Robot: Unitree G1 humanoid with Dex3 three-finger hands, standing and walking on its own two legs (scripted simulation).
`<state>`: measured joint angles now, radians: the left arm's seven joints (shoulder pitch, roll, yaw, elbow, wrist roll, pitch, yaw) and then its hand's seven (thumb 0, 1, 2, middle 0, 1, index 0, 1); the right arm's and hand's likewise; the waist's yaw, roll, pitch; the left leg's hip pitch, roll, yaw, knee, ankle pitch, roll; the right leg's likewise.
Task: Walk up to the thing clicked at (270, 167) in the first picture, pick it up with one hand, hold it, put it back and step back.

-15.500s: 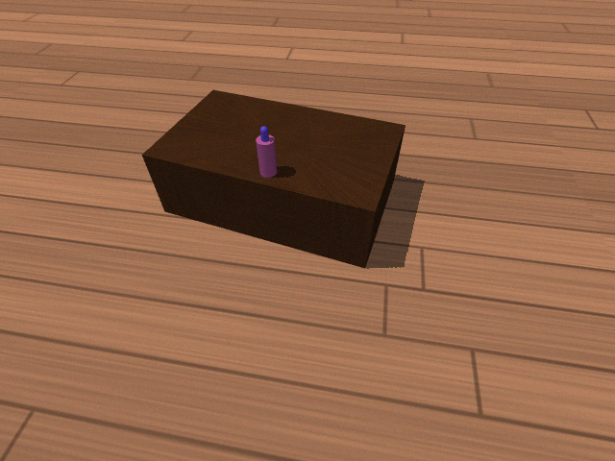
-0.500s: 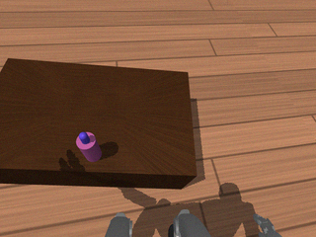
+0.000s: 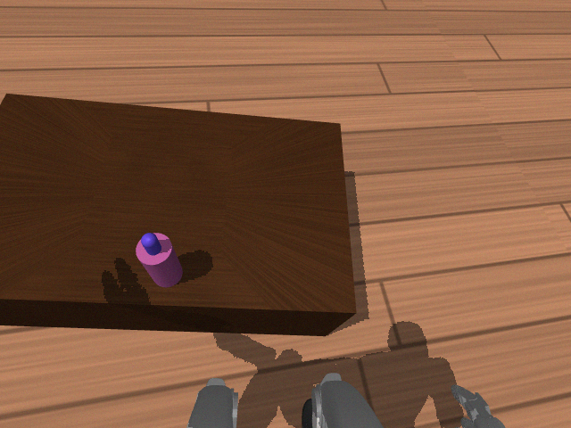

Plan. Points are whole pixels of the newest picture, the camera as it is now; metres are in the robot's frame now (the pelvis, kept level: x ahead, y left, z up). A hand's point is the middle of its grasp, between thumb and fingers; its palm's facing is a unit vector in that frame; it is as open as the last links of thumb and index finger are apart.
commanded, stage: go down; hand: left
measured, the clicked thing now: (158, 257) +0.44 +0.23 -0.26
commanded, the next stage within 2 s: none
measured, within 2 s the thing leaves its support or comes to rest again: neither
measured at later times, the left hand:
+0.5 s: hand out of the picture +0.34 +0.43 +0.01, palm faces +0.30 -0.95 -0.13, open 17.3 cm
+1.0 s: hand out of the picture +0.34 +0.43 +0.01, palm faces +0.31 -0.94 -0.11, open 17.3 cm
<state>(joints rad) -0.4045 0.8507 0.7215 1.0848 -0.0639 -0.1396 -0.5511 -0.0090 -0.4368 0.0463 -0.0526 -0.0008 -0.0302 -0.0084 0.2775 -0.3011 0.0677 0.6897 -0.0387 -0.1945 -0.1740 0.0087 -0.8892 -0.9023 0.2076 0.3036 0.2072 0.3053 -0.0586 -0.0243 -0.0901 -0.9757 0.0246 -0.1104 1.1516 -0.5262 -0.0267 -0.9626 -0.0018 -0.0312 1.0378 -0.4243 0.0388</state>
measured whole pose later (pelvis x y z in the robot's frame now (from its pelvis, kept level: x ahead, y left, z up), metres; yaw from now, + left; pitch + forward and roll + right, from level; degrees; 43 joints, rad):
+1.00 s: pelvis -0.01 +0.00 -0.02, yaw +0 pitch +23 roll -5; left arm -0.47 0.89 0.79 1.12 -0.10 -0.21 -0.60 -0.01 -0.47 0.04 -0.06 0.00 -0.04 -0.02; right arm 0.26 -0.31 0.09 0.68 -0.04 -0.18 -0.16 0.01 -0.89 -0.90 0.21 0.30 0.21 0.31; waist -0.07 -0.03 -0.09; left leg -1.10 0.02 -0.13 1.24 -0.55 -0.03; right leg -1.08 0.00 -0.04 1.13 -0.45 0.03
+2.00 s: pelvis -0.01 +0.00 -0.03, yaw +0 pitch +24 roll -5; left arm -0.51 0.90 0.82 1.11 -0.14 -0.24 -0.62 -0.01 -0.47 0.03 -0.06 -0.01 -0.04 -0.02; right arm 0.24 -0.31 0.11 0.66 -0.04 -0.18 -0.16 0.01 -0.89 -0.90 0.21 0.30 0.21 0.31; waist -0.08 -0.03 -0.10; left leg -1.15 0.01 -0.13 1.28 -0.55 -0.03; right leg -1.13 -0.01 -0.05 1.17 -0.45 0.04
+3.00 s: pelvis -0.01 +0.00 -0.04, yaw +0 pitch +26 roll -5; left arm -0.54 0.90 0.86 1.08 -0.20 -0.28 -0.66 -0.01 -0.43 0.04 -0.04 -0.02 -0.04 -0.02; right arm 0.22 -0.31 0.12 0.67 -0.04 -0.18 -0.16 0.01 -0.89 -0.90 0.21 0.30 0.21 0.31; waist -0.09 -0.03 -0.11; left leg -1.20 0.01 -0.14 1.32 -0.57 -0.03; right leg -1.18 -0.01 -0.05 1.20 -0.47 0.04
